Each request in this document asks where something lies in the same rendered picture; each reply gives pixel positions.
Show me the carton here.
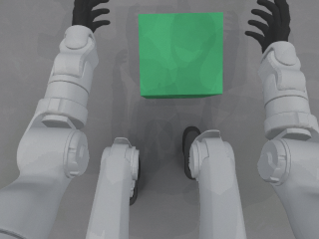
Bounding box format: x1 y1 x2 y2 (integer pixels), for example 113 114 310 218
138 12 223 100

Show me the left robot upper arm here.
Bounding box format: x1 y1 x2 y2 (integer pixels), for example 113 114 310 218
0 126 90 239

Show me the robot right foot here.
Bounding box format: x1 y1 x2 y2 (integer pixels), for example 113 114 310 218
182 126 201 180

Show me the robot left hand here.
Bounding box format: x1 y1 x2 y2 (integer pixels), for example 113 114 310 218
72 0 111 33

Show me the right robot forearm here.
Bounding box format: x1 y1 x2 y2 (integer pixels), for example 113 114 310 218
257 41 319 143

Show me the robot right hand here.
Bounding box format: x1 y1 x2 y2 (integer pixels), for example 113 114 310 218
244 0 291 54

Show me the right robot upper arm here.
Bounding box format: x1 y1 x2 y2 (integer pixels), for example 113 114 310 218
257 137 319 239

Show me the right robot thigh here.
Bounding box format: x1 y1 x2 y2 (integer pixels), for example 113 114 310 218
189 137 247 239

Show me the left robot forearm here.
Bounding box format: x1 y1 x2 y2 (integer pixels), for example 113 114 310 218
16 25 99 171

